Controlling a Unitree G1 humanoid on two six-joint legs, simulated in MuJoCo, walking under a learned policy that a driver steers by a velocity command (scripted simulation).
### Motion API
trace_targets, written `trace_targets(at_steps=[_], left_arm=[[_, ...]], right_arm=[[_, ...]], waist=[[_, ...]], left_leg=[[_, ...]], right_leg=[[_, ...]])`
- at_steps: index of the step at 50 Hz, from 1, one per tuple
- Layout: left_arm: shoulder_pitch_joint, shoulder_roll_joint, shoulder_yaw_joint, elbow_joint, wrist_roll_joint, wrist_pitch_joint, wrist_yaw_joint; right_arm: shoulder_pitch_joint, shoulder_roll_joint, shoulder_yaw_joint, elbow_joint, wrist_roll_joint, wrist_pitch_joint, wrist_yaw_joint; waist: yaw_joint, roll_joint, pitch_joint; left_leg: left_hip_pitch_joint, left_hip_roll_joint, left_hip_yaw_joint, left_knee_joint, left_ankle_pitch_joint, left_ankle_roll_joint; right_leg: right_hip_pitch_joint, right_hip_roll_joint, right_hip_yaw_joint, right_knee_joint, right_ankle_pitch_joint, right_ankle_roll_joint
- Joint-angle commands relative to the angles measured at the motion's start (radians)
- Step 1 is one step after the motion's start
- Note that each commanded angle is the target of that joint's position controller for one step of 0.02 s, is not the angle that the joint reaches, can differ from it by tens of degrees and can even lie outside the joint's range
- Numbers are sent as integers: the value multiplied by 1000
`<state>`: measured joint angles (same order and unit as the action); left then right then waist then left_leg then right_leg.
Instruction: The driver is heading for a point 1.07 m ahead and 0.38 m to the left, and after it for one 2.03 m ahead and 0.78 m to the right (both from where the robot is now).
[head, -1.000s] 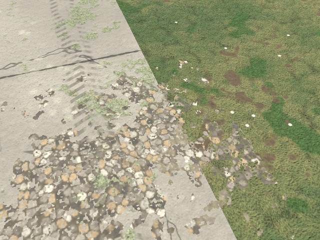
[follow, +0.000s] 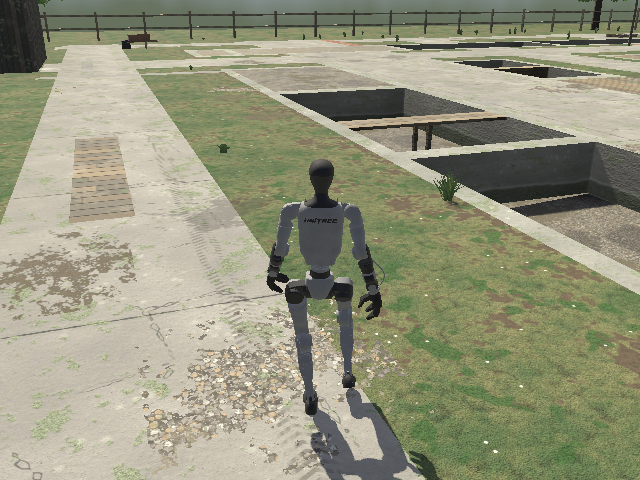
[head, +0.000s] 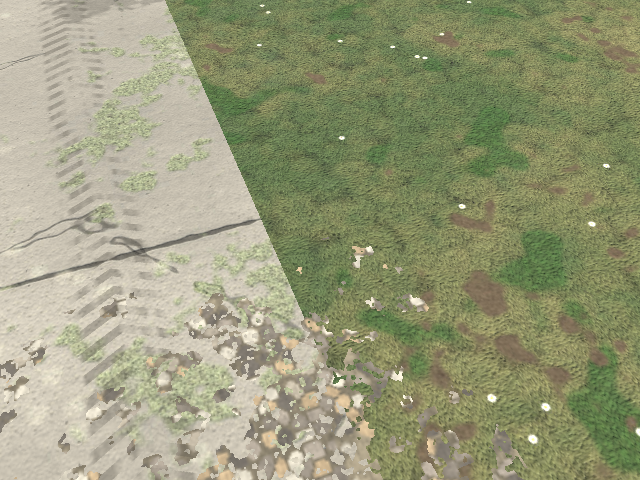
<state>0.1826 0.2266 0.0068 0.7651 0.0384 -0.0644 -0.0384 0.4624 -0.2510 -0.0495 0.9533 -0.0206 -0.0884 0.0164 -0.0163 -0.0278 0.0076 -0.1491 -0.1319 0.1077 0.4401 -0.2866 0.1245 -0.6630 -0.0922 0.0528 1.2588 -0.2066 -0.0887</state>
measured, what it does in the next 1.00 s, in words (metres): walks ahead, turning left: right foot, then left foot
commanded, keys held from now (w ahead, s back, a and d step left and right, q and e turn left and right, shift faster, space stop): w+q+shift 1.00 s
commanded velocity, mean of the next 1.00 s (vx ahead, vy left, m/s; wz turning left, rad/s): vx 1.00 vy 0.00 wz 0.78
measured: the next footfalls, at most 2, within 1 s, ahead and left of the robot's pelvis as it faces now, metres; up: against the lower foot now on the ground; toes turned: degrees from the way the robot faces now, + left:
right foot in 0.26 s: +0.46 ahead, -0.12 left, +0.00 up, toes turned +8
left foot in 0.72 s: +0.80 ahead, +0.20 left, +0.00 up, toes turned +36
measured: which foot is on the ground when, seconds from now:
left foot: down 0.00-0.26, up 0.28-0.70, down 0.72-1.00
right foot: up 0.00-0.24, down 0.26-0.70, up 0.72-1.00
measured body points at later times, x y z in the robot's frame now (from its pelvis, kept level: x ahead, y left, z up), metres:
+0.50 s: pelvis +0.46 +0.00 +0.01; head +0.47 +0.01 +0.46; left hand +0.34 +0.26 -0.12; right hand +0.72 -0.20 -0.08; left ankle +0.49 +0.13 -0.63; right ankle +0.42 -0.13 -0.73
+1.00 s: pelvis +0.86 +0.22 +0.00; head +0.88 +0.25 +0.45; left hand +0.89 +0.56 -0.05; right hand +1.04 +0.00 -0.12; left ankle +0.77 +0.17 -0.73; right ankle +1.14 +0.22 -0.66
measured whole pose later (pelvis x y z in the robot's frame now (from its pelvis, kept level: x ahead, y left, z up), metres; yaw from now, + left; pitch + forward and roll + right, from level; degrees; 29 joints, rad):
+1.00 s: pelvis +0.86 +0.22 +0.00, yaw +48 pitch +1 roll +0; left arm -0.01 0.25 -0.01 0.59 0.05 -0.05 -0.02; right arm 0.48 -0.30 -0.07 0.85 0.00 -0.06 0.01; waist -0.10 0.00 0.04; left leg -0.02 -0.21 -0.17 0.34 -0.30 0.18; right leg -0.74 -0.14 0.09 0.82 -0.08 0.06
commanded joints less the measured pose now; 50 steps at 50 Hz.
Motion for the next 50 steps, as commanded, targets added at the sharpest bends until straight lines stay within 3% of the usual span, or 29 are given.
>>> trace_targets(at_steps=[1, 3, 5, 8, 10, 11, 12, 13, 14, 15, 16, 17, 20, 22, 24, 29, 31, 33, 34, 35, 36, 37, 38, 39, 40, 42, 43, 47, 50], left_arm=[[-100, 71, 1, -101, 6, -1, -7], [-193, 50, -11, -126, 2, -13, -18], [-250, 35, -20, -140, -10, -20, -27], [-312, 73, -10, -162, -11, -19, -10], [-211, 126, 10, -142, -6, -25, 11], [-59, 172, 30, -100, -12, -31, 25], [142, 214, 50, -46, -12, -35, 43], [341, 295, 75, -20, 18, -35, 66], [287, 338, 89, -23, 45, -35, 56], [203, 253, 90, -40, 33, -26, 43], [135, 173, 71, -35, 24, -33, 40], [121, 134, 64, -13, 27, -36, 36], [163, 71, 46, 63, 1, -55, 33], [161, 73, 47, 88, -22, -70, 25], [138, 68, 43, 95, -19, -81, 20], [190, 151, 52, 117, -17, -88, 38], [226, 203, 60, 112, -16, -70, 54], [205, 271, 78, 93, -7, -32, 71], [158, 295, 88, 71, -1, -12, 74], [133, 295, 92, 55, 6, 1, 67], [107, 198, 76, 29, 7, -2, 48], [178, 135, 52, -97, -13, -26, 40], [79, 165, 41, -129, -10, -58, 42], [42, 178, 38, -124, -12, -73, 43], [22, 166, 34, -124, -2, -70, 44], [48, 151, 26, -110, 36, -25, 43], [45, 142, 24, -114, 40, -3, 40], [-185, 93, -1, -214, 17, 11, 21], [-254, 99, -6, -242, -5, 6, 16]], right_arm=[[-47, -68, -2, -65, 20, -45, 7], [-15, -75, -4, -65, 32, -51, 6], [26, -117, -11, -59, 41, -57, -1], [60, -152, -16, -45, 29, -45, -9], [57, -194, -23, -39, 14, -34, -20], [43, -224, -30, -38, 1, -24, -23], [-8, -235, -36, -50, -2, -18, -23], [-16, -137, -18, -87, -8, -23, -20], [101, 12, 16, -145, 70, -27, -9], [-4, -94, 4, -140, 56, -17, -22], [-108, -120, -6, -148, 41, -8, -17], [-141, -105, -6, -156, 34, -1, -8], [-175, -30, 5, -195, -4, 50, 25], [-247, -16, 11, -243, -10, 73, 41], [-328, -18, 19, -288, -10, 77, 54], [-495, -55, 27, -344, -7, 70, 80], [-470, -79, 22, -329, -4, 64, 77], [-288, -130, 1, -280, 4, 59, 60], [-95, -169, -22, -227, 5, 58, 47], [90, -214, -54, -158, 5, 59, 25], [15, -274, -85, -154, 28, 73, 1], [-65, -390, -98, -203, -14, 87, 5], [-29, -363, -103, -228, -15, 91, -7], [-47, -300, -93, -203, -7, 81, -17], [-72, -256, -81, -186, 1, 67, -20], [-134, -206, -59, -199, 11, 34, -25], [-139, -189, -50, -201, 16, 22, -23], [-104, -201, -55, -199, 16, -1, -10], [-45, -221, -67, -186, 26, 0, 2]], waist=[[41, 25, 197], [15, -1, 181], [-11, 12, 154], [-39, 45, 108], [13, 105, -1], [86, 131, -94], [188, 122, -186], [234, 23, -340], [101, -339, -510], [122, -171, -390], [116, -66, -214], [94, 13, -125], [24, -34, -18], [3, -47, 41], [-16, -48, 89], [-5, 9, 161], [-30, -29, 110], [-139, -81, -11], [-229, -92, -103], [-289, -48, -183], [-203, 180, -93], [-57, 311, -228], [-117, 119, -269], [-81, -5, -114], [-23, -71, -30], [52, -90, 22], [66, -84, 34], [8, -25, 102], [-56, 48, 56]], left_leg=[[-230, 245, -300, -435, -26, 129], [-222, 200, -235, -433, 189, 106], [-157, 218, -239, -451, 382, 95], [118, 245, -257, -347, 695, 83], [240, 263, -272, -134, 1017, 54], [229, 263, -279, 62, 1050, 41], [96, 230, -270, 310, 897, 32], [-100, 175, -236, 644, 543, 43], [-474, 49, -203, 990, -149, 0], [-597, 117, -207, 1034, -70, 25], [-618, 165, -200, 982, 19, 25], [-586, 195, -193, 939, 44, 20], [-561, 254, -182, 901, 40, 2], [-623, 279, -162, 875, 86, -11], [-616, 270, -120, 782, 207, -14], [-494, 197, 46, 390, 377, 42], [-401, 122, 102, 327, 341, 71], [-205, 53, 108, 317, 227, 99], [-6, 31, 76, 312, 158, 125], [244, 14, 4, 246, 76, 146], [329, 122, -213, 176, 24, 178], [599, 342, -780, 28, 59, 390], [588, 396, -945, -159, -106, 388], [420, 383, -893, -216, -124, 336], [249, 340, -800, -220, -47, 293], [5, 254, -645, -222, 99, 260], [-76, 222, -598, -233, 112, 255], [-233, 116, -486, -275, 239, 204], [-126, 113, -487, -230, 439, 146]], right_leg=[[-68, -68, -43, -214, 156, 41], [49, -35, -80, -433, 332, 54], [160, 7, -109, -570, 435, 50], [151, 60, -119, -697, 374, 42], [286, 123, -112, -736, 206, 26], [449, 137, -90, -739, 105, 14], [690, 80, -60, -748, 84, 7], [937, -147, 158, -704, -249, -1], [1205, -414, 730, -890, -493, -120], [1080, -356, 724, -993, -601, -103], [921, -306, 520, -986, -457, -77], [783, -277, 391, -1005, -259, -62], [603, -217, 133, -1056, -67, -14], [555, -208, 3, -1103, 29, 7], [492, -152, -153, -1135, 170, 31], [562, -106, -352, -1169, 544, 61], [680, -124, -374, -1048, 975, 74], [736, -161, -363, -766, 1263, 71], [683, -184, -337, -522, 1279, 50], [538, -161, -315, -202, 1060, 48], [245, 39, -297, 187, 57, 80], [-161, 140, -131, 473, -305, 132], [-250, 94, 19, 433, -230, 117], [-245, 42, 34, 311, -178, 108], [-173, 4, 33, 196, -160, 111], [-26, -35, 34, 80, -179, 138], [12, -48, 25, 13, -197, 154], [96, -31, -39, -358, 91, 172], [166, 32, -54, -559, 293, 143]])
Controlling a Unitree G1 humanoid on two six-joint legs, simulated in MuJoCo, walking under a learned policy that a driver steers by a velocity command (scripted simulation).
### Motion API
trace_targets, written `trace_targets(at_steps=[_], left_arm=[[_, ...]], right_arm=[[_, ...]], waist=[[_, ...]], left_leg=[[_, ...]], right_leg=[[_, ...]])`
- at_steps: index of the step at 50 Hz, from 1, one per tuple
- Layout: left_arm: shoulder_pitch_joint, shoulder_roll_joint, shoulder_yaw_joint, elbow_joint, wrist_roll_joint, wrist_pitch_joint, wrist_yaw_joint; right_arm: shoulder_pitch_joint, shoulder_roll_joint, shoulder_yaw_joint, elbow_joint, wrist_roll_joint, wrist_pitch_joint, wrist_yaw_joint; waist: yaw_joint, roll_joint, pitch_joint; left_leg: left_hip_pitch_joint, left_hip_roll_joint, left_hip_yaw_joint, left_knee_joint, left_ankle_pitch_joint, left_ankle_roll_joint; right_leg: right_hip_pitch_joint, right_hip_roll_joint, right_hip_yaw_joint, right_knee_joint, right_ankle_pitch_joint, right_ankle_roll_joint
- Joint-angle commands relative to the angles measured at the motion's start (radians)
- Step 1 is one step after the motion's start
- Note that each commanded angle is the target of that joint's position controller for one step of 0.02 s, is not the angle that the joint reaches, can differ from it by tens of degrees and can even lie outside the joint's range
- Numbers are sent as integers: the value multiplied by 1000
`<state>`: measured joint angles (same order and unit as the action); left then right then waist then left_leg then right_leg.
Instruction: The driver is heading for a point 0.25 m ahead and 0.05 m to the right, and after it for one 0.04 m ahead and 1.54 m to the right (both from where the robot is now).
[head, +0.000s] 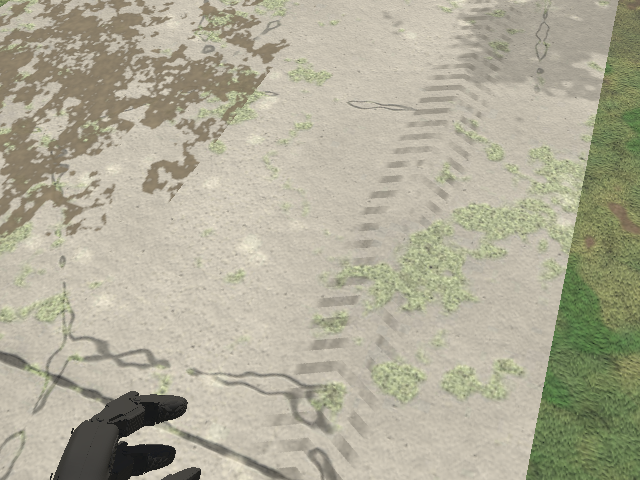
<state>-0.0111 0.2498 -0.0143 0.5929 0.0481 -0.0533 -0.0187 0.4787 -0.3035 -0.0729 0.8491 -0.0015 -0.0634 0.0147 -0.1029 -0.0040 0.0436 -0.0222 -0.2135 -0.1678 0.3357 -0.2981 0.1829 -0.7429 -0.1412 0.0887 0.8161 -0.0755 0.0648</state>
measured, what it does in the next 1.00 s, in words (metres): walks ahead, turning right: right foot, then left foot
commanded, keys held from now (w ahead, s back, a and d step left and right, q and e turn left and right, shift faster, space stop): w+q+shift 0.02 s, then w+e+shift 0.04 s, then e+shift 0.94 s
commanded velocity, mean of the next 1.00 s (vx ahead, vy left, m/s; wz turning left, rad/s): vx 0.29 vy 0.00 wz -0.49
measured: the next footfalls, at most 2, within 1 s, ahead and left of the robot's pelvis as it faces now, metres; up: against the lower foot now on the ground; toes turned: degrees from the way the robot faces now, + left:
right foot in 0.14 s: +0.36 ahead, -0.16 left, +0.00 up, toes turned +6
left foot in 0.56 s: +0.51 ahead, +0.02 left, +0.00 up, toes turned -17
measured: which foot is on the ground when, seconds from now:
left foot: down 0.00-0.16, up 0.18-0.54, down 0.56-0.98, up 1.00-1.00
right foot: up 0.00-0.12, down 0.14-0.56, up 0.58-0.96, down 0.98-1.00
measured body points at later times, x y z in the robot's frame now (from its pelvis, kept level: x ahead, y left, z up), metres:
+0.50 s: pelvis +0.32 -0.06 +0.00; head +0.37 -0.06 +0.45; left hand +0.29 +0.22 -0.13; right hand +0.56 -0.28 -0.07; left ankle +0.46 +0.04 -0.70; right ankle +0.32 -0.16 -0.74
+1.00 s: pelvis +0.36 -0.06 -0.01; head +0.37 -0.09 +0.44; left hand +0.66 +0.07 -0.08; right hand +0.30 -0.37 -0.12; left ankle +0.48 +0.03 -0.73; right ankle +0.30 -0.14 -0.74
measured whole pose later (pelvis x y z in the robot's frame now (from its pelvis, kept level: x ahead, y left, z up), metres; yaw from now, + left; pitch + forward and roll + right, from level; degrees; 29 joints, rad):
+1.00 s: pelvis +0.36 -0.06 -0.01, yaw -35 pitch +0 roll +1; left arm 0.15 0.32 0.07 0.61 0.00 0.09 -0.06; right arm 0.22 -0.32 -0.06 0.67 -0.03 0.01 -0.01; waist -0.01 0.02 0.05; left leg -0.35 0.16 0.25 0.65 -0.30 -0.03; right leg -0.28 -0.01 -0.05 0.62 -0.31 -0.03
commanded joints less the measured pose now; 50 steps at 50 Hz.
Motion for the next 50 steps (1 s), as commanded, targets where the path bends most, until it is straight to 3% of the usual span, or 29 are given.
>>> trace_targets(at_steps=[1, 3, 5, 6, 7, 8, 9, 10, 11, 12, 13, 14, 18, 20, 23, 27, 28, 29, 30, 31, 32, 33, 36, 41, 45, 47, 48, 49, 50], left_arm=[[-81, 86, 17, -82, -18, -8, -2], [-64, 95, 19, -75, -14, -17, -2], [67, 137, 43, -26, 2, -30, 14], [212, 165, 58, 18, 0, -40, 25], [381, 198, 72, 68, 3, -50, 37], [524, 286, 91, 94, 17, -57, 40], [565, 310, 111, 144, 0, -51, 11], [467, 239, 107, 114, -29, -41, 0], [366, 159, 87, 109, -42, -40, -3], [352, 118, 75, 127, -44, -37, -3], [387, 114, 71, 152, -55, -36, 1], [398, 121, 72, 176, -55, -33, 5], [371, 199, 98, 175, -30, -16, 8], [359, 200, 105, 161, -33, 4, 10], [370, 205, 118, 142, -41, 34, 10], [340, 204, 135, 107, -46, 64, 20], [380, 154, 124, 95, -58, 62, 19], [497, 77, 108, 96, -52, 65, 24], [549, 155, 123, 83, -44, 79, 31], [498, 190, 130, 100, -20, 93, 32], [436, 191, 135, 100, -17, 104, 22], [416, 176, 135, 99, -23, 115, 12], [376, 155, 127, 74, -38, 136, -9], [244, 132, 109, 7, -41, 151, -37], [191, 135, 103, -34, -52, 151, -54], [186, 145, 107, -47, -56, 149, -56], [223, 146, 110, -36, -53, 144, -53], [288, 177, 121, -7, -43, 133, -41], [310, 285, 140, -11, -36, 121, -18]], right_arm=[[-45, -174, -47, -78, 8, -24, 3], [-29, -157, -39, -58, 8, -27, -8], [5, -184, -38, -29, -4, -31, -19], [-22, -207, -42, -26, -11, -31, -22], [-65, -182, -36, -35, -15, -34, -25], [-5, -64, -12, -63, -7, -34, -30], [138, -44, -1, -49, 40, -34, -31], [53, -87, 5, -37, 1, -27, -39], [-97, -101, 11, -73, -19, -29, -32], [-189, -99, 17, -100, -37, -27, -24], [-256, -93, 19, -134, -62, -16, -17], [-259, -73, 25, -152, -67, 0, -12], [-276, -23, 60, -198, -42, 26, -13], [-323, -23, 71, -214, -27, 39, -17], [-388, -50, 71, -233, -19, 50, -30], [-341, -67, 67, -231, -19, 14, -47], [-309, -111, 57, -232, -29, 3, -58], [-312, -165, 48, -254, -24, 12, -67], [-286, -154, 37, -251, -13, 33, -64], [-318, -92, 46, -260, -5, 44, -63], [-363, -41, 58, -269, -6, 48, -63], [-398, -36, 60, -276, -20, 53, -63], [-379, -51, 45, -267, -29, 50, -66], [-305, -85, 17, -246, -37, 47, -57], [-297, -137, -10, -246, -44, 51, -37], [-280, -158, -22, -242, -33, 55, -25], [-278, -161, -27, -240, -23, 61, -21], [-235, -146, -29, -226, -22, 68, -16], [-184, -79, -17, -237, -26, 82, -8]], waist=[[16, 40, 11], [13, 42, -2], [51, 53, -67], [135, 69, -125], [223, 81, -184], [215, -141, -333], [174, -365, -513], [159, -154, -435], [153, -79, -287], [151, -9, -196], [153, 5, -133], [120, -15, -110], [61, -47, -132], [63, -87, -150], [86, -106, -142], [66, -103, -86], [82, -11, -115], [150, 179, -172], [139, 258, -271], [148, 159, -197], [144, 116, -124], [157, 114, -100], [155, 145, -101], [109, 160, -107], [94, 197, -125], [99, 195, -128], [126, 159, -132], [148, 48, -121], [128, -258, -57]], left_leg=[[-203, 210, -229, -108, 496, 78], [-100, 242, -196, -89, 602, 49], [63, 260, -168, 92, 988, -6], [95, 250, -131, 278, 1097, -41], [-2, 210, -98, 507, 982, -68], [-245, 99, -4, 934, 325, -115], [-515, -55, -7, 1210, -254, -158], [-578, 47, -31, 1210, -164, -146], [-608, 115, 25, 1123, -100, -153], [-632, 148, 55, 1050, -102, -156], [-615, 167, 72, 971, -98, -164], [-584, 178, 80, 921, -96, -175], [-460, 172, 122, 631, -58, -214], [-354, 149, 137, 517, 78, -209], [-293, 134, 117, 409, 162, -208], [-160, 163, 61, 99, 237, -187], [-62, 333, -51, 44, 301, -146], [43, 598, -254, 72, 593, -81], [29, 688, -403, 27, 568, 42], [-23, 627, -346, -5, 426, 41], [-99, 545, -221, -31, 342, 18], [-140, 497, -129, -48, 332, 4], [-181, 457, 38, -38, 470, 18], [-135, 507, 122, -44, 331, 25], [-184, 528, 221, 0, 267, -18], [-189, 546, 253, 63, 240, -55], [-234, 536, 296, 136, 192, -102], [-339, 495, 347, 275, 84, -173], [-589, 372, 427, 564, -300, -257]], right_leg=[[256, 94, -85, -158, 172, -19], [315, 104, -105, -273, 210, -57], [417, 181, -142, -317, 138, -102], [527, 192, -152, -361, 150, -124], [709, 123, -112, -360, 210, -147], [1008, -146, 160, -190, 659, -250], [1242, -311, 633, -294, 882, -430], [1134, -246, 563, -334, 743, -411], [995, -175, 419, -373, 691, -374], [887, -123, 342, -403, 690, -353], [790, -80, 304, -433, 740, -333], [722, -57, 287, -445, 780, -325], [526, 9, 225, -463, 860, -313], [443, 61, 203, -461, 735, -262], [416, 99, 253, -421, 521, -210], [402, 149, 367, -297, 188, -143], [350, 182, 315, -168, -62, -104], [263, 282, 125, 75, -573, -76], [218, 298, 10, 222, -644, -70], [182, 224, -14, 310, -546, -55], [184, 202, -16, 332, -464, -41], [198, 187, -27, 364, -417, -20], [219, 165, -71, 422, -347, 2], [229, 115, -95, 222, -322, -8], [406, 126, -170, -8, -360, -49], [470, 141, -197, -135, -336, -71], [554, 160, -204, -251, -272, -88], [663, 152, -115, -377, -211, -107], [721, -100, 266, -520, -70, -166]])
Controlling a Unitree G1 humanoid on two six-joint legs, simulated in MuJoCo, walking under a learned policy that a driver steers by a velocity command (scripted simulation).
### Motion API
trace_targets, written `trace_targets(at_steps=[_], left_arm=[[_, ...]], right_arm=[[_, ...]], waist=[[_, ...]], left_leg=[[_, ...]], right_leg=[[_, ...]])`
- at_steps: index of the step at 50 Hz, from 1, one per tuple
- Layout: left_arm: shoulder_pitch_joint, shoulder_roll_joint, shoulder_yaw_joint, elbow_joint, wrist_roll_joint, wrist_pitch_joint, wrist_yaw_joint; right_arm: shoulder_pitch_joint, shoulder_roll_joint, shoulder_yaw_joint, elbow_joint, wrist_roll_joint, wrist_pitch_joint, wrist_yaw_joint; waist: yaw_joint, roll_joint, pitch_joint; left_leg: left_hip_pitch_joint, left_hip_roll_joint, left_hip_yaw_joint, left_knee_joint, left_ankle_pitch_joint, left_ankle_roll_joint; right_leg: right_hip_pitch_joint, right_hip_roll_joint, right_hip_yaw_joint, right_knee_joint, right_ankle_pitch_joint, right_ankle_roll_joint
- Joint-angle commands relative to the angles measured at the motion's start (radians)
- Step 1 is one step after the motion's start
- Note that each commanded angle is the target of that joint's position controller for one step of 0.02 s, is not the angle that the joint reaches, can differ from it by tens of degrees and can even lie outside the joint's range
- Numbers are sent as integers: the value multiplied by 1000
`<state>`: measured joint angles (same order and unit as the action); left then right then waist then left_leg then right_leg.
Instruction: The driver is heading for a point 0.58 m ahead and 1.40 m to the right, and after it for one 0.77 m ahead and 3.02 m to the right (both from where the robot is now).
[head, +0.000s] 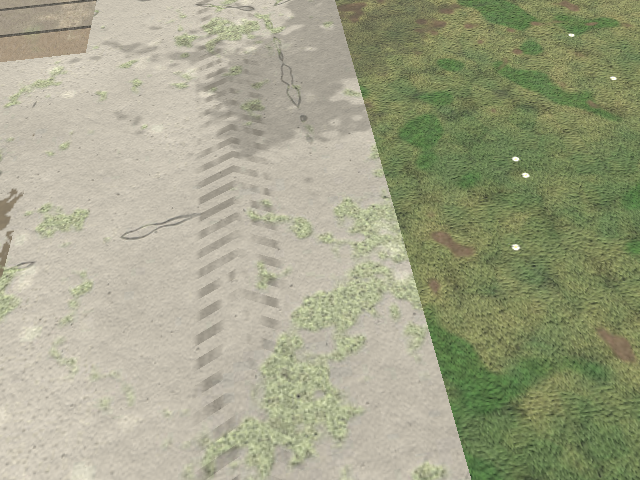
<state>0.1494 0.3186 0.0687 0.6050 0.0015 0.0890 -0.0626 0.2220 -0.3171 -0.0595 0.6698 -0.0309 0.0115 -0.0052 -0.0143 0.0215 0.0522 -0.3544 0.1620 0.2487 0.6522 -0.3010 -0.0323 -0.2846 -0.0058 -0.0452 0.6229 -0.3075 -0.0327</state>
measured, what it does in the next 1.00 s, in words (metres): steps to the right, turning right: left foot, then right foot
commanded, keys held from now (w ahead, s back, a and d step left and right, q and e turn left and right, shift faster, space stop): e+shift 0.32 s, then w+e+shift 0.68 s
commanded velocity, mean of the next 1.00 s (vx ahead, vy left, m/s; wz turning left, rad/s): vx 0.46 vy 0.00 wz -0.99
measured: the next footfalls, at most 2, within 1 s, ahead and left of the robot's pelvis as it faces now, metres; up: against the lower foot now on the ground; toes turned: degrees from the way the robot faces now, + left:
left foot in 0.44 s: +0.12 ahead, +0.08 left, +0.00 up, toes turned -32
right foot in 0.98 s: +0.24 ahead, -0.38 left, +0.00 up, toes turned -60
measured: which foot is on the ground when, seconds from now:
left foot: up 0.00-0.42, down 0.44-0.98, up 1.00-1.00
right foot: down 0.00-0.44, up 0.46-0.96, down 0.98-1.00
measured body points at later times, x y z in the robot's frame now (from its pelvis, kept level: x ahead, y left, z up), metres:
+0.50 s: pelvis +0.04 +0.00 +0.01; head +0.06 +0.00 +0.46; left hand +0.28 +0.21 -0.09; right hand +0.05 -0.32 -0.07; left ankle +0.09 +0.10 -0.72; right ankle -0.01 -0.10 -0.70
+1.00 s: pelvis +0.20 -0.23 -0.03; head +0.23 -0.26 +0.41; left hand +0.53 -0.29 -0.11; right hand -0.07 -0.32 -0.15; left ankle +0.12 +0.09 -0.66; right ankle +0.22 -0.34 -0.73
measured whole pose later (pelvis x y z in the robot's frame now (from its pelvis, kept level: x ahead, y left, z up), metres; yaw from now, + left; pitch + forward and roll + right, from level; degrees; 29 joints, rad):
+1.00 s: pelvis +0.20 -0.23 -0.03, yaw -57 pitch +2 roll +0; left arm 0.04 0.32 0.04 0.60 0.02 0.00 -0.08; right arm 0.52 -0.28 -0.04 0.90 -0.04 -0.05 0.00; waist -0.05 -0.02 0.04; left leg 0.15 0.16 0.27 0.77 -0.39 -0.06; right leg -0.60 0.07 -0.14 0.79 -0.25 -0.19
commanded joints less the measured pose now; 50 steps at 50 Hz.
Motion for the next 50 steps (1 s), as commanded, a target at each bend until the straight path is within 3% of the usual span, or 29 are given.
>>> trace_targets(at_steps=[1, 2, 3, 4, 6, 9, 13, 16, 17, 19, 20, 21, 22, 23, 24, 25, 26, 27, 28, 30, 37, 42, 44, 46, 47, 48, 49, 50], left_arm=[[163, 336, 92, -62, 19, -26, 36], [176, 279, 85, -43, 24, -25, 44], [104, 239, 69, -47, 21, -23, 53], [30, 212, 62, -60, 20, -20, 57], [-1, 170, 48, -69, 7, -24, 61], [65, 175, 53, -46, 2, -31, 55], [116, 191, 62, -35, 10, -30, 55], [121, 205, 68, -30, 16, -31, 52], [128, 209, 71, -29, 18, -32, 48], [86, 205, 71, -42, 29, -34, 31], [42, 201, 69, -52, 32, -35, 25], [-33, 186, 64, -69, 29, -38, 23], [-74, 147, 55, -78, 22, -46, 28], [16, 50, 32, -63, 11, -59, 40], [-35, 70, 26, -100, 18, -69, 45], [-75, 144, 38, -106, 37, -72, 42], [-63, 149, 43, -93, 35, -73, 24], [-23, 138, 40, -73, 34, -69, 5], [12, 134, 39, -56, 38, -62, -15], [9, 115, 29, -59, 34, -54, -32], [-144, 96, 14, -82, 36, -54, -42], [-302, 50, -19, -123, 35, -70, -64], [-316, 24, -37, -133, 31, -74, -59], [-208, 32, -34, -100, 25, -76, -38], [-61, 66, -17, -64, 21, -81, -27], [140, 115, 9, -7, 17, -91, -14], [331, 175, 47, 67, 23, -95, 8], [225, 308, 83, 55, 14, -74, 28]], right_arm=[[-56, -60, -17, -143, -12, 29, -9], [-106, -82, -19, -146, -6, 37, -17], [-74, -78, -19, -127, 11, 32, -17], [-46, -90, -22, -100, 11, 20, -17], [0, -107, -29, -60, -11, 14, -11], [-28, -80, -19, -63, 0, 20, -3], [-86, -74, -8, -76, 6, 21, -8], [-108, -81, -2, -80, 12, 12, -11], [-100, -87, 0, -76, 9, 7, -7], [-101, -96, -2, -72, 12, 0, -1], [-72, -96, -4, -64, 22, -4, -3], [1, -87, -6, -45, 33, -11, -12], [106, -115, -17, -17, 35, -22, -28], [162, -207, -38, -14, 27, -34, -42], [78, -289, -53, -37, -4, -38, -41], [20, -227, -44, -38, -8, -41, -34], [-16, -169, -27, -46, 1, -44, -28], [-38, -146, -18, -52, 6, -48, -23], [-35, -137, -14, -49, 11, -52, -24], [14, -134, -15, -30, 8, -68, -14], [189, -129, -23, 50, -4, -107, 2], [264, -112, -19, 122, -14, -113, -7], [272, -120, -17, 149, -19, -109, -11], [255, -160, -20, 158, -13, -97, -19], [243, -203, -30, 157, -13, -81, -21], [218, -231, -36, 142, -4, -73, -17], [197, -216, -32, 129, -9, -76, -9], [182, -70, 0, 34, 6, -90, 23]], waist=[[90, -323, -34], [96, -204, -30], [46, -197, -7], [13, -180, -15], [3, -174, -84], [26, -116, -112], [60, -143, -98], [63, -146, -102], [66, -137, -140], [49, -158, -113], [14, -170, -84], [-57, -151, -53], [-128, -78, -39], [-110, 143, -112], [-82, 196, -54], [-37, 78, -5], [-20, 74, -1], [-2, 86, -8], [7, 104, -12], [-1, 103, -3], [-68, 73, 79], [-100, 59, 161], [-77, 59, 152], [10, 95, 39], [96, 118, -57], [184, 127, -170], [263, 75, -259], [125, -267, -267]], left_leg=[[-405, -122, -173, 381, -381, -69], [-389, -94, -265, 454, -297, -56], [-372, -90, -285, 444, -181, -44], [-340, -91, -290, 430, -89, -37], [-286, -115, -279, 469, -27, -33], [-290, -137, -295, 407, -26, -31], [-299, -176, -330, 260, -49, -21], [-228, -209, -351, 171, -65, -1], [-169, -220, -352, 141, -77, 4], [-41, -238, -356, 47, -115, 16], [72, -247, -356, -20, -139, 22], [263, -244, -353, -146, -94, 34], [487, -195, -361, -294, -49, 48], [606, 74, -598, -408, -308, 72], [476, 243, -962, -539, -552, 135], [373, 237, -895, -506, -540, 149], [334, 178, -782, -500, -478, 139], [316, 127, -665, -503, -387, 122], [294, 91, -574, -508, -330, 116], [276, 73, -468, -523, -261, 113], [389, 100, -247, -551, -117, 112], [479, 114, -81, -587, 98, 109], [516, 108, 9, -519, 485, 98], [509, 117, 64, -323, 1215, 89], [493, 144, 59, -121, 1412, 96], [384, 161, 39, 129, 1408, 107], [149, 125, 25, 446, 1080, 82], [-371, -116, -14, 852, -66, 2]], right_leg=[[141, -386, 660, -332, 374, -219], [146, -329, 553, -315, 377, -236], [107, -258, 462, -310, 331, -207], [98, -184, 399, -306, 298, -172], [117, -130, 356, -266, 441, -163], [162, -121, 409, -244, 442, -169], [200, -120, 536, -237, 342, -190], [177, -111, 607, -220, 376, -190], [155, -96, 639, -248, 179, -196], [29, -64, 714, -315, -269, -194], [-75, -48, 734, -326, -356, -178], [-233, -9, 704, -296, -375, -138], [-416, 70, 601, -197, -408, -66], [-484, 175, 377, 156, -411, -14], [-619, 209, 266, 338, -218, 7], [-607, 83, 260, 434, -84, 8], [-592, 67, 235, 470, -19, 13], [-573, 57, 208, 517, 28, 24], [-556, 42, 174, 576, 69, 32], [-577, 9, 141, 652, 127, 36], [-719, -44, 98, 595, 212, 28], [-694, -78, -39, 361, 159, -43], [-596, -49, -110, 251, 83, -99], [-331, 65, -197, 190, 9, -154], [-159, 115, -193, 185, -58, -179], [108, 154, -154, 145, -69, -209], [437, 133, -20, 36, -81, -228], [723, -156, 558, -154, -361, -332]])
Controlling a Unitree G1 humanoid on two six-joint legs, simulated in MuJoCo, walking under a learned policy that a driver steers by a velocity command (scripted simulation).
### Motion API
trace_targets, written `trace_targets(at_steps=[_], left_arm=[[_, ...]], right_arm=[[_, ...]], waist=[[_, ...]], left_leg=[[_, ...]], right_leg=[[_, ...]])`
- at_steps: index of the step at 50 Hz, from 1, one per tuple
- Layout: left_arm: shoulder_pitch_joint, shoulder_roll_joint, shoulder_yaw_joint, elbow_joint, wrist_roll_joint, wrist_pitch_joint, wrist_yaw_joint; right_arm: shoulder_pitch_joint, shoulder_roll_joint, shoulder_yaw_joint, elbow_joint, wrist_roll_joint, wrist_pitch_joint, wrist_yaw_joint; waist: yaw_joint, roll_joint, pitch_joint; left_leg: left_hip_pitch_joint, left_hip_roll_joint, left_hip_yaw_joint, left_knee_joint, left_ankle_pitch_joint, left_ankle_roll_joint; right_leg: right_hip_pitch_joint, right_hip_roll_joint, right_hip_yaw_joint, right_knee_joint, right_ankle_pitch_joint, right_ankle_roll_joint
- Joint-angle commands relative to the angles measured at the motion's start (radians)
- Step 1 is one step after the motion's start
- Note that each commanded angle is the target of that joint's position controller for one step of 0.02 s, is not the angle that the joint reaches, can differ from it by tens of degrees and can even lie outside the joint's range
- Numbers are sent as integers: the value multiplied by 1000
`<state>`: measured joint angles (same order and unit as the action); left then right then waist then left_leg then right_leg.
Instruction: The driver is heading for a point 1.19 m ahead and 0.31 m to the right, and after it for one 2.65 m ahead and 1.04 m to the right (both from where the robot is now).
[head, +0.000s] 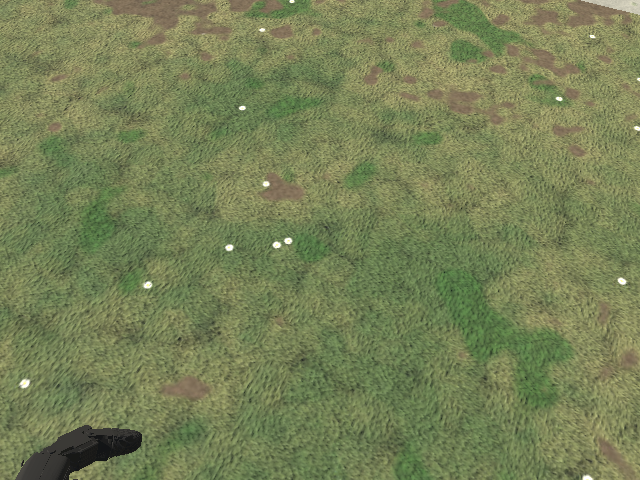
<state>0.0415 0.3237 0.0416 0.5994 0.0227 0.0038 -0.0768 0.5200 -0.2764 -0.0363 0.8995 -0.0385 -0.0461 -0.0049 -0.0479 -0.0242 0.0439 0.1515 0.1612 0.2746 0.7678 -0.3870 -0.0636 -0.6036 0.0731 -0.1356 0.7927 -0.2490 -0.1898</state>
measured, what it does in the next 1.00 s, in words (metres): walks ahead, turning right: left foot, then right foot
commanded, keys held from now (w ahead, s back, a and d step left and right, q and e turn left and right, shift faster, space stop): w+e+shift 0.04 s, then e+shift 0.42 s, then w+e+shift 0.08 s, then w+shift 0.12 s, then w+q+shift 0.34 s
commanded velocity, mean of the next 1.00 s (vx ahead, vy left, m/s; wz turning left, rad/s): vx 0.59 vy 0.00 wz -0.58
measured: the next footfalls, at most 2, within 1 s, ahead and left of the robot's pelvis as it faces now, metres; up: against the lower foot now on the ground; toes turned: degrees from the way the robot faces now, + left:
left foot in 0.38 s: +0.55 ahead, -0.01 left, +0.00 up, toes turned -26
right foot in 0.84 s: +0.42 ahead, -0.24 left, +0.00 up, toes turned -39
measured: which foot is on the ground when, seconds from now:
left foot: up 0.00-0.36, down 0.38-0.82, up 0.84-1.00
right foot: down 0.00-0.38, up 0.40-0.82, down 0.84-1.00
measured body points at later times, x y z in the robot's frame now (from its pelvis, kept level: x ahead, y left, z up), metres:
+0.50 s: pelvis +0.35 -0.03 +0.03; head +0.40 -0.05 +0.47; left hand +0.58 +0.20 -0.08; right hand +0.39 -0.33 -0.07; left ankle +0.51 +0.00 -0.69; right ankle +0.21 -0.06 -0.58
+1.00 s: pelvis +0.51 -0.17 +0.05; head +0.50 -0.19 +0.50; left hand +0.72 +0.01 -0.05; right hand +0.44 -0.45 -0.07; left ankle +0.61 -0.08 -0.60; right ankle +0.39 -0.21 -0.69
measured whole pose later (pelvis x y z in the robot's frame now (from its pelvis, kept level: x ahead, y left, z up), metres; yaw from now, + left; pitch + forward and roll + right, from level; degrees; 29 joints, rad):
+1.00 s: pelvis +0.51 -0.17 +0.05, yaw -33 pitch +3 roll +0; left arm 0.35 0.25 0.01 0.73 0.03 -0.07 0.01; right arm 0.30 -0.29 -0.06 0.76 -0.02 -0.01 0.07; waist 0.01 0.04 -0.06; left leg -0.65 0.03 -0.02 1.12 -0.21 0.03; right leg -0.09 0.00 -0.11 0.34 -0.30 -0.02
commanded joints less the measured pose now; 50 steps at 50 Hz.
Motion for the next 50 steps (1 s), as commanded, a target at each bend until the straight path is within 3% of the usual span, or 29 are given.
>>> trace_targets(at_steps=[1, 2, 3, 5, 6, 8, 10, 15, 17, 18, 19, 20, 21, 22, 23, 24, 26, 28, 30, 34, 38, 40, 41, 42, 43, 44, 46, 48, 50], left_arm=[[385, 330, 118, 25, 1, 19, 44], [404, 302, 113, 65, 1, 16, 56], [390, 264, 102, 92, 1, 1, 67], [265, 192, 72, 81, -3, -26, 84], [255, 171, 61, 74, -14, -36, 83], [258, 155, 54, 90, -32, -52, 77], [257, 171, 59, 98, -21, -51, 78], [309, 146, 65, 134, -29, -23, 85], [265, 178, 78, 118, -22, -27, 93], [215, 195, 83, 103, -21, -33, 91], [218, 135, 70, 90, -32, -38, 88], [327, 37, 48, 65, -38, -28, 99], [463, 83, 54, 62, -41, -20, 108], [412, 126, 59, 83, -8, -2, 103], [325, 143, 66, 72, 8, 17, 88], [314, 135, 68, 66, 16, 30, 67], [294, 119, 59, 41, 20, 64, 27], [216, 84, 43, 0, 21, 66, 8], [164, 60, 30, -25, 27, 57, 0], [128, 32, 9, -25, 14, 30, -4], [73, 29, -8, -28, 5, -11, -3], [153, 17, -13, 5, 5, -33, 11], [273, 44, -1, 53, 8, -44, 25], [460, 121, 21, 99, 26, -57, 46], [458, 236, 42, 68, 36, -63, 76], [426, 243, 56, 58, 27, -62, 104], [273, 103, 14, 49, 6, -77, 96], [247, 57, 1, 53, 4, -91, 97], [292, 51, 4, 87, 4, -107, 91]], right_arm=[[-225, -175, -26, -271, 13, -60, 24], [-333, -174, -23, -297, 15, -75, 21], [-302, -144, -9, -291, 19, -84, 14], [-235, -134, -5, -259, -15, -53, 8], [-191, -139, -6, -256, -23, -28, 9], [-234, -127, -4, -273, -28, 1, 10], [-313, -99, 7, -304, -22, 7, 14], [-420, -76, 31, -327, 12, -4, 7], [-320, -139, 11, -301, 13, -9, -13], [-197, -172, -2, -265, 14, -18, -25], [-83, -201, -11, -232, 6, -31, -34], [-58, -227, -6, -258, -11, -33, -32], [-99, -220, -21, -276, -6, -23, -28], [-234, -166, -17, -319, 9, -12, -38], [-303, -85, 7, -331, 15, -3, -42], [-315, -66, 15, -323, 6, 5, -40], [-313, -119, -3, -292, 9, 12, -34], [-274, -157, -25, -262, 8, -2, -21], [-236, -172, -37, -240, 10, -19, -12], [-214, -173, -45, -213, 14, -29, 14], [-193, -198, -55, -173, 23, -2, 28], [-210, -198, -60, -167, 35, 13, 42], [-240, -157, -50, -178, 33, 10, 47], [-313, -61, -23, -219, 26, 1, 54], [-339, 16, -7, -269, 41, -8, 50], [-348, -50, -19, -293, 26, -9, 42], [-291, -104, -43, -243, 33, -5, 56], [-256, -116, -53, -206, 12, 19, 74], [-300, -79, -46, -218, 12, 35, 85]], waist=[[205, -66, -397], [214, 18, -282], [145, 60, -125], [28, 127, -12], [2, 84, -8], [-12, 82, 2], [0, 54, -5], [79, -28, -74], [25, -47, -124], [-55, -28, -158], [-100, 53, -211], [-27, 182, -303], [33, 235, -504], [44, 153, -436], [46, 104, -296], [60, 96, -245], [70, 178, -132], [55, 160, -87], [49, 118, -86], [53, 103, -72], [43, 130, -22], [98, 90, -3], [153, 37, -25], [245, -164, -84], [233, -255, -74], [219, -155, -76], [100, -83, -22], [67, -88, -17], [69, -52, 28]], left_leg=[[-992, -154, -279, 865, 10, 39], [-1043, -103, -337, 825, 82, 54], [-1003, -69, -323, 725, 89, 54], [-862, -24, -326, 609, 37, 31], [-805, -18, -320, 570, 4, 8], [-751, -20, -289, 425, -12, -20], [-730, -77, -239, 291, 109, -17], [-466, -229, -213, -133, 464, 40], [-297, -251, -283, -228, 488, 57], [-181, -220, -314, -314, 574, 67], [-11, -69, -396, -353, 808, 100], [150, 257, -613, -157, 1427, 162], [185, 407, -842, -206, 1353, 317], [27, 342, -818, -291, 994, 345], [-119, 250, -681, -346, 724, 317], [-205, 190, -610, -404, 377, 281], [-395, 144, -515, -544, -53, 228], [-436, 146, -482, -615, -187, 219], [-423, 170, -469, -648, -231, 230], [-452, 157, -355, -691, -195, 210], [-525, 95, -298, -669, -141, 220], [-601, 66, -296, -571, -156, 219], [-726, 11, -263, -441, -136, 196], [-903, -109, -173, -69, -99, 157], [-1154, -220, -258, 197, -124, 150], [-1205, -157, -383, 322, -35, 159], [-1141, -106, -399, 345, 128, 127], [-1060, -80, -347, 383, 189, 89], [-1096, -71, -331, 428, 255, 83]], right_leg=[[1096, -325, 973, -460, -408, -233], [1019, -309, 884, -495, -249, -200], [828, -295, 789, -506, 13, -176], [575, -198, 562, -477, 469, -136], [490, -198, 529, -469, 699, -155], [389, -132, 440, -471, 891, -125], [348, -54, 389, -442, 993, -83], [316, 28, 414, -319, 837, 78], [340, 26, 500, -168, 780, 134], [344, 47, 488, 7, 707, 157], [273, 103, 400, 278, 257, 182], [104, 172, 293, 580, -543, 173], [56, 118, 308, 739, -409, 187], [48, 52, 266, 731, -261, 189], [35, 13, 240, 681, -203, 195], [40, -26, 235, 635, -170, 198], [86, -70, 190, 522, -159, 185], [62, -95, 169, 418, -131, 163], [34, -109, 179, 343, -85, 145], [102, -105, 170, 124, -31, 129], [297, -69, 55, -162, -117, 130], [467, -47, 35, -332, -27, 124], [659, -49, 57, -371, -55, 118], [846, -264, 343, -510, -303, 99], [898, -475, 674, -619, -547, 62], [814, -538, 736, -628, -593, 4], [718, -412, 496, -626, -367, 67], [641, -359, 331, -675, -211, 92], [620, -339, 223, -697, -80, 95]])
